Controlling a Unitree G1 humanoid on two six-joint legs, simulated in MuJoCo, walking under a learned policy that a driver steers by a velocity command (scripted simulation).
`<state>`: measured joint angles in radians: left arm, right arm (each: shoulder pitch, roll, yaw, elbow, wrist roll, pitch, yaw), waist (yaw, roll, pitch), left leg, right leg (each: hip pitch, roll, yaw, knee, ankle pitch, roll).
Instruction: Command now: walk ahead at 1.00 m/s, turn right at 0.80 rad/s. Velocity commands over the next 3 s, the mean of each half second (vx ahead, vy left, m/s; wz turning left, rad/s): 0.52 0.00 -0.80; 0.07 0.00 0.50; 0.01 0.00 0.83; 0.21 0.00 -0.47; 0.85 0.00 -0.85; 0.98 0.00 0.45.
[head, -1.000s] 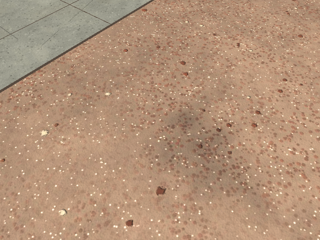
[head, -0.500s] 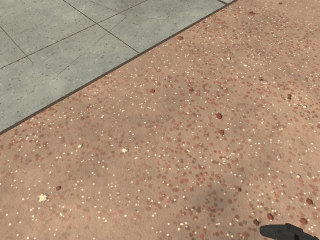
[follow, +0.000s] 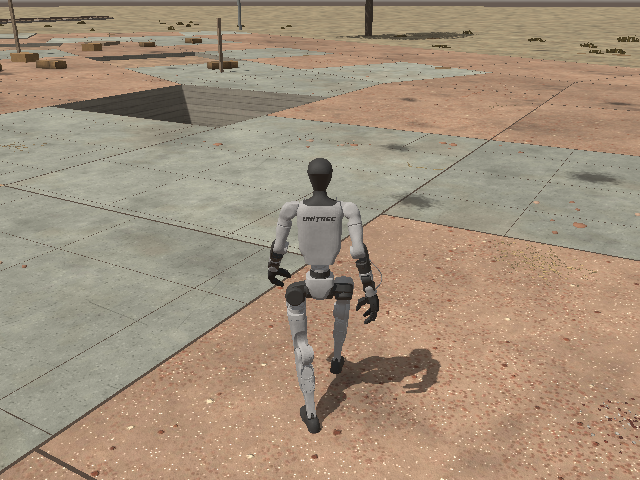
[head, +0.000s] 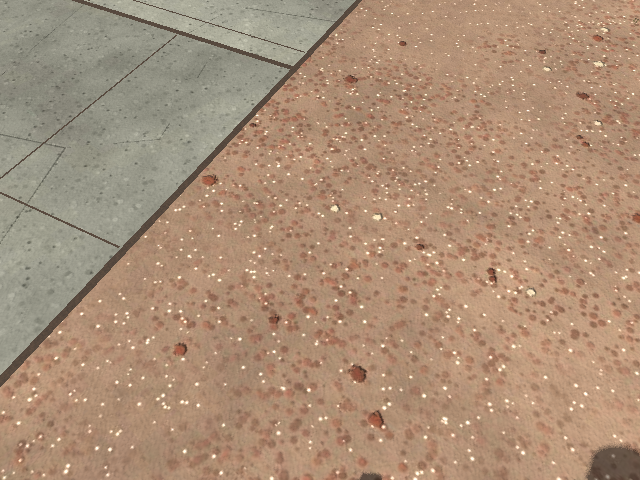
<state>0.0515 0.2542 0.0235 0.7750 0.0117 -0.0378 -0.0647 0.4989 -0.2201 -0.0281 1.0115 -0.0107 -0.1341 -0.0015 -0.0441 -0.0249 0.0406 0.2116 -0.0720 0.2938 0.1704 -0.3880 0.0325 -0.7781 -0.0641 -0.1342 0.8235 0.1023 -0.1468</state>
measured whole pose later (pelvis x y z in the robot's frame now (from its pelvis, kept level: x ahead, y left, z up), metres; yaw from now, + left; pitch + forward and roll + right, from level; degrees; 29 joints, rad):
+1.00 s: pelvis +0.44 -0.02 +0.02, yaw -6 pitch +2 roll +0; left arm 0.12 0.24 0.05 0.68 0.02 0.00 0.05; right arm 0.28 -0.36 -0.12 0.63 0.02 0.05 -0.03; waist -0.02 0.04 0.01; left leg -0.66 0.01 -0.07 1.20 -0.31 -0.11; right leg -0.23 0.00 -0.05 0.42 -0.23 -0.02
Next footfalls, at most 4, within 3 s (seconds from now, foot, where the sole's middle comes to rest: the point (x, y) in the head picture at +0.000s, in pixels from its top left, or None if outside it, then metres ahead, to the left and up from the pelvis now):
0.10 right None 0.29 -0.03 -0.76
0.46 left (308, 419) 0.61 0.03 -0.76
0.78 right None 0.46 -0.14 -0.76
1.22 left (251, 467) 0.51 0.15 -0.76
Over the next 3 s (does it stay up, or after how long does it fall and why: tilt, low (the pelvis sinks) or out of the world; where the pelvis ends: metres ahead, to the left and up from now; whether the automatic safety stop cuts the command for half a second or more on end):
stays up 1.24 -0.25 0.00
